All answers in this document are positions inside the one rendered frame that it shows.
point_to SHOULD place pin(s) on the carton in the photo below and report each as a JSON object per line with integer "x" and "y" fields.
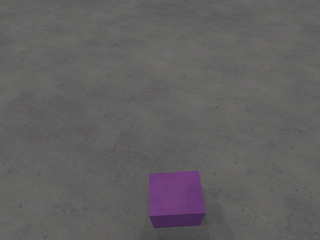
{"x": 176, "y": 199}

